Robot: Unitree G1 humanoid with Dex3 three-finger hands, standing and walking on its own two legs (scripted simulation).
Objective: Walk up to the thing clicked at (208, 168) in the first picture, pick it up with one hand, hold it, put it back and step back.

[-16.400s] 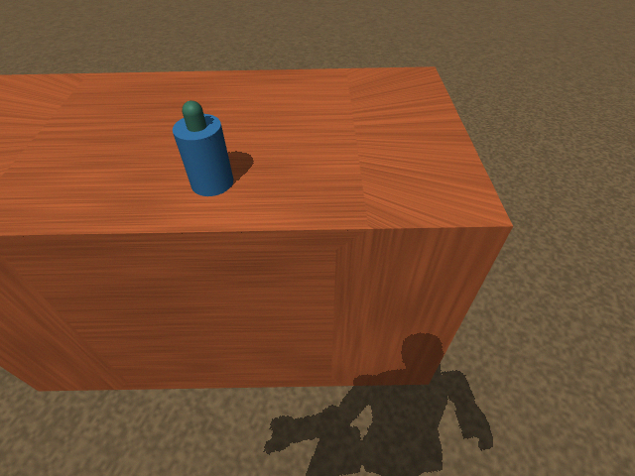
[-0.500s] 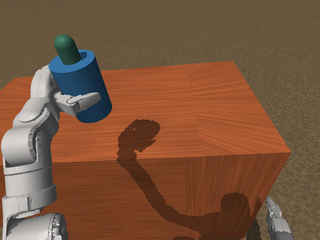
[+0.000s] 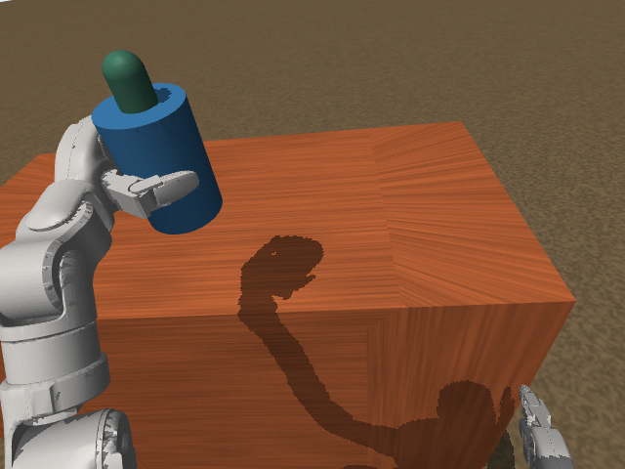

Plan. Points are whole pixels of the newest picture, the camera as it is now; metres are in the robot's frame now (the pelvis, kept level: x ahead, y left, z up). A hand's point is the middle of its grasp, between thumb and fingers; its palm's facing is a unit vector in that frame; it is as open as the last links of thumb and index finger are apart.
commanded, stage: hold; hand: left
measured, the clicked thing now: (156, 143) +0.34 +0.15 +0.32
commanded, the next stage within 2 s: none
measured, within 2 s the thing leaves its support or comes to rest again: neither
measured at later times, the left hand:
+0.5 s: hand (149, 163) +0.32 +0.16 +0.30, palm faces +0.10 -0.99 -0.02, open 11.5 cm
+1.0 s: hand (143, 164) +0.32 +0.17 +0.30, palm faces +0.13 -0.99 -0.03, open 11.5 cm
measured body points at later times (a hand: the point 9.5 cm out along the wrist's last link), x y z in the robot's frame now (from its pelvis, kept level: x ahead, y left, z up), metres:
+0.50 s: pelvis -0.02 +0.00 +0.00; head -0.07 -0.03 +0.44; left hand +0.31 +0.21 +0.31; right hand +0.15 -0.26 -0.07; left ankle +0.02 +0.13 -0.73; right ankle -0.01 -0.14 -0.73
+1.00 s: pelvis -0.02 +0.00 +0.00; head -0.07 -0.03 +0.44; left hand +0.31 +0.22 +0.31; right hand +0.15 -0.26 -0.07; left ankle +0.02 +0.13 -0.73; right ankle -0.01 -0.14 -0.73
